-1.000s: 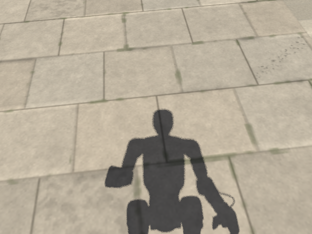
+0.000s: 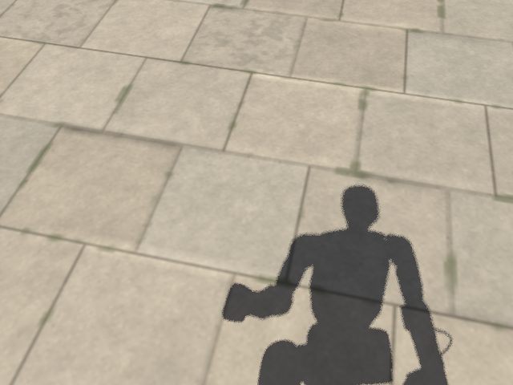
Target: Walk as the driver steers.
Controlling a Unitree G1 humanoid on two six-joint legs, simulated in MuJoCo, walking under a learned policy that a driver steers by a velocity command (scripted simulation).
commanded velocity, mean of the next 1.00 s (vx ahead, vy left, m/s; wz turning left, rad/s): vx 0.45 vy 0.00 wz -0.54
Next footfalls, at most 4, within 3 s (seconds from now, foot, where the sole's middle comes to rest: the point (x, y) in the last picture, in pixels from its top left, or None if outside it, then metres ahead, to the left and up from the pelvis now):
0.52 left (238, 380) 0.48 0.05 -0.76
1.00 right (347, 334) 0.58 -0.24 -0.76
1.48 left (267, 335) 0.59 -0.03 -0.76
2.00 right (341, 345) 0.55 -0.21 -0.76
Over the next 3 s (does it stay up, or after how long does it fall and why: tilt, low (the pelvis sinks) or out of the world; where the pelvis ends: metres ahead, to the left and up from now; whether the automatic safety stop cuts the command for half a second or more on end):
stays up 0.49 -0.15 0.02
